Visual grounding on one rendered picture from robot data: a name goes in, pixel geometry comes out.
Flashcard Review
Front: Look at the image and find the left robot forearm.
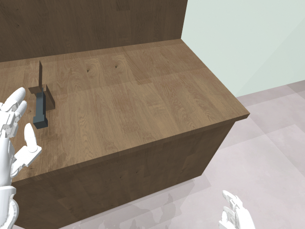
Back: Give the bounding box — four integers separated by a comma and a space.
0, 186, 19, 229

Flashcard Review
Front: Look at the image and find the left robot hand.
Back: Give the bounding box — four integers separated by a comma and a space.
0, 87, 41, 187

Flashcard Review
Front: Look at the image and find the tap lever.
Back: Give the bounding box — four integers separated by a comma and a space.
33, 88, 48, 129

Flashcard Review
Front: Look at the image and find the counter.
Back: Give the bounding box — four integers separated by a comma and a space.
0, 0, 250, 229

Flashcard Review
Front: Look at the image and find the right robot hand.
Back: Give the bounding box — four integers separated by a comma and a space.
219, 190, 256, 229

